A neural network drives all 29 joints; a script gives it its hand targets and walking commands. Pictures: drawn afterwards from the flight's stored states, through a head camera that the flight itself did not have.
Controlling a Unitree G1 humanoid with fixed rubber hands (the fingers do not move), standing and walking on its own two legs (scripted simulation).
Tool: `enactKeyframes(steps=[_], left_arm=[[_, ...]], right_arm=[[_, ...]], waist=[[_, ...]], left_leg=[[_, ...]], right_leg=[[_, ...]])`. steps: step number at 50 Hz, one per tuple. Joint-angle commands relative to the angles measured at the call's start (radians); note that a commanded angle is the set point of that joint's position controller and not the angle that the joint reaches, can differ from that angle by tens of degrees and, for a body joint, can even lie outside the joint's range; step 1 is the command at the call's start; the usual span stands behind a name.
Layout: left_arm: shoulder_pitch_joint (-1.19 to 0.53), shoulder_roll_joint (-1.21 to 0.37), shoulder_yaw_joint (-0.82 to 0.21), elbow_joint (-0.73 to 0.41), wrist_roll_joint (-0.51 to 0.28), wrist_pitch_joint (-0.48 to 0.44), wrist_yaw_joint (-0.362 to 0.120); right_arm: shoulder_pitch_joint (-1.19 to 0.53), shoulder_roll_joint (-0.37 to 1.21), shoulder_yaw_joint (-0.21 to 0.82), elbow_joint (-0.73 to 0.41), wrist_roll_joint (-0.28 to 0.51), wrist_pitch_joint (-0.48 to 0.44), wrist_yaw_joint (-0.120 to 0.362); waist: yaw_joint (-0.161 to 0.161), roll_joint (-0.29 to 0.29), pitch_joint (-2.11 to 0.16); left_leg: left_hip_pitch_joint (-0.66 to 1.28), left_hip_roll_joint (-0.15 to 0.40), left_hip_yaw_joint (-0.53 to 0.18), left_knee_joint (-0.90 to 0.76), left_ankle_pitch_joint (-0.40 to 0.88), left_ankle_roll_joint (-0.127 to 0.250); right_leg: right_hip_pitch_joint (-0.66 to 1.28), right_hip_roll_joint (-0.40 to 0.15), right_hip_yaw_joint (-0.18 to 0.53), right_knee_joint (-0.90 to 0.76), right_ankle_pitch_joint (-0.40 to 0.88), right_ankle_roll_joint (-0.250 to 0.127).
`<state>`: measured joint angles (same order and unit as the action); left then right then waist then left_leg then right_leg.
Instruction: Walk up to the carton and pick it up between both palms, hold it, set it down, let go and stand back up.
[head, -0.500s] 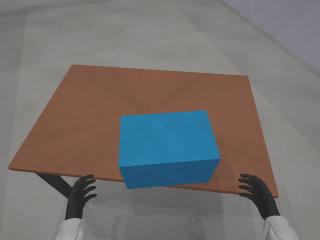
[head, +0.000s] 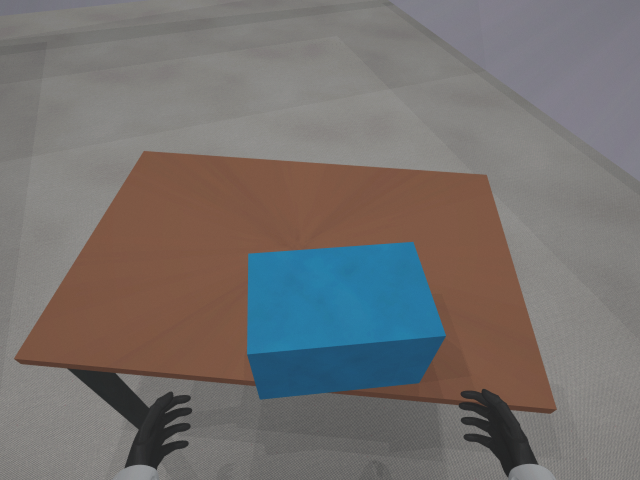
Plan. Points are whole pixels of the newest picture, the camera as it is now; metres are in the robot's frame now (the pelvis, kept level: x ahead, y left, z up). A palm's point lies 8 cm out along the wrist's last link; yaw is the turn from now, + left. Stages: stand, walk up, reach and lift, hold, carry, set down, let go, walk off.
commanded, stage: set down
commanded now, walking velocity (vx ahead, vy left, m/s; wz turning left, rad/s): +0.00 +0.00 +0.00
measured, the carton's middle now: (336, 320) +0.38 -0.01 -0.11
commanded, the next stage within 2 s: let go in 0.38 s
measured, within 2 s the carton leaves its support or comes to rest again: neither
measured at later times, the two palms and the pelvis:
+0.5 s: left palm (145, 461) +0.17 +0.24 -0.08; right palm (506, 467) +0.16 -0.22 -0.08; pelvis +0.00 +0.01 +0.00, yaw +0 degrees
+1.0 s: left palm out of the picture +0.14 +0.24 -0.08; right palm out of the picture +0.13 -0.24 -0.08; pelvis -0.02 +0.00 +0.00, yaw +1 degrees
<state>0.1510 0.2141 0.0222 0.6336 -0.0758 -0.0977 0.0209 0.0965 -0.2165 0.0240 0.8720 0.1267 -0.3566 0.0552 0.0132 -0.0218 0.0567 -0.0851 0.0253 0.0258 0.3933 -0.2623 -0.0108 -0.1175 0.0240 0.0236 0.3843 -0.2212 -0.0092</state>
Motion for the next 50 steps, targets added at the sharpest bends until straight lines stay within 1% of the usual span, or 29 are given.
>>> enactKeyframes(steps=[1, 6, 9, 12, 20, 29, 34, 42, 45, 46, 47, 48, 49, 50], left_arm=[[-0.038, 0.083, 0.030, -0.128, 0.033, 0.043, -0.005], [-0.014, 0.078, 0.029, -0.164, 0.064, 0.101, -0.010], [-0.010, 0.077, 0.026, -0.180, 0.077, 0.130, -0.012], [-0.021, 0.080, 0.020, -0.189, 0.081, 0.156, -0.015], [-0.047, 0.085, 0.008, -0.203, 0.077, 0.179, -0.010], [-0.051, 0.079, 0.014, -0.180, 0.079, 0.196, -0.019], [-0.065, 0.076, 0.016, -0.182, 0.076, 0.200, -0.020], [-0.078, 0.086, 0.010, -0.204, 0.062, 0.206, -0.006], [-0.075, 0.090, 0.008, -0.209, 0.056, 0.208, -0.004], [0.060, 0.143, 0.042, -0.075, 0.099, 0.116, 0.003], [0.086, 0.166, 0.044, -0.057, 0.095, 0.088, -0.002], [0.056, 0.161, 0.041, -0.061, 0.096, 0.069, -0.006], [0.036, 0.149, 0.036, -0.055, 0.097, 0.056, -0.009], [0.025, 0.140, 0.030, -0.047, 0.095, 0.049, -0.011]], right_arm=[[-0.052, -0.111, -0.048, -0.093, -0.030, 0.017, -0.012], [-0.023, -0.099, -0.061, -0.095, -0.056, 0.052, -0.018], [-0.018, -0.093, -0.070, -0.101, -0.075, 0.069, -0.022], [-0.020, -0.086, -0.080, -0.118, -0.096, 0.083, -0.028], [-0.027, -0.073, -0.092, -0.143, -0.124, 0.089, -0.033], [-0.024, -0.074, -0.085, -0.162, -0.131, 0.093, -0.043], [-0.024, -0.070, -0.085, -0.182, -0.133, 0.106, -0.044], [-0.019, -0.063, -0.099, -0.236, -0.144, 0.133, -0.038], [-0.009, -0.062, -0.103, -0.250, -0.146, 0.143, -0.037], [0.079, -0.151, -0.094, -0.192, -0.137, 0.231, -0.066], [0.107, -0.146, -0.092, -0.212, -0.133, 0.269, -0.073], [0.108, -0.139, -0.089, -0.225, -0.131, 0.281, -0.075], [0.110, -0.133, -0.088, -0.231, -0.131, 0.287, -0.074], [0.119, -0.129, -0.086, -0.228, -0.131, 0.293, -0.074]], waist=[[0.003, 0.034, -0.089], [-0.001, 0.055, -0.072], [-0.007, 0.061, -0.066], [-0.012, 0.054, -0.059], [-0.017, 0.058, -0.080], [-0.018, 0.027, -0.069], [-0.016, 0.023, -0.054], [-0.014, 0.028, -0.047], [-0.014, 0.027, -0.048], [0.028, 0.050, -0.139], [0.005, 0.017, -0.138], [-0.001, -0.007, -0.168], [-0.009, -0.012, -0.181], [-0.016, -0.015, -0.162]], left_leg=[[0.082, -0.020, 0.030, -0.043, 0.300, -0.022], [0.104, -0.013, 0.031, -0.046, 0.352, -0.031], [0.112, -0.010, 0.030, -0.046, 0.364, -0.034], [0.108, -0.010, 0.031, -0.047, 0.352, -0.033], [0.110, -0.009, 0.034, -0.035, 0.348, -0.037], [0.102, -0.021, 0.037, -0.027, 0.335, -0.034], [0.086, -0.025, 0.039, -0.034, 0.282, -0.028], [0.046, -0.024, 0.048, -0.040, 0.179, -0.017], [0.032, -0.023, 0.049, -0.041, 0.161, -0.015], [-0.091, 0.047, -0.038, 0.042, 0.286, 0.005], [-0.082, 0.055, -0.047, 0.036, 0.195, 0.008], [-0.045, 0.068, -0.062, 0.038, 0.230, 0.015], [-0.045, 0.074, -0.070, 0.039, 0.240, 0.019], [-0.051, 0.074, -0.076, 0.033, 0.212, 0.018]], right_leg=[[-0.005, 0.003, -0.032, -0.090, 0.187, -0.016], [0.005, 0.011, -0.044, -0.104, 0.192, -0.020], [0.009, 0.014, -0.051, -0.108, 0.185, -0.020], [0.011, 0.013, -0.055, -0.111, 0.180, -0.018], [0.016, 0.010, -0.060, -0.096, 0.192, -0.015], [0.033, 0.003, -0.054, -0.088, 0.251, -0.005], [0.024, -0.003, -0.051, -0.087, 0.219, -0.005], [-0.008, -0.013, -0.042, -0.074, 0.130, -0.008], [-0.010, -0.015, -0.041, -0.068, 0.117, -0.009], [0.011, -0.093, 0.051, -0.023, 0.245, 0.006], [0.002, -0.110, 0.077, -0.032, 0.217, 0.005], [0.014, -0.116, 0.078, -0.020, 0.281, 0.003], [0.011, -0.117, 0.079, -0.010, 0.307, 0.001], [-0.008, -0.117, 0.082, -0.016, 0.285, 0.001]])
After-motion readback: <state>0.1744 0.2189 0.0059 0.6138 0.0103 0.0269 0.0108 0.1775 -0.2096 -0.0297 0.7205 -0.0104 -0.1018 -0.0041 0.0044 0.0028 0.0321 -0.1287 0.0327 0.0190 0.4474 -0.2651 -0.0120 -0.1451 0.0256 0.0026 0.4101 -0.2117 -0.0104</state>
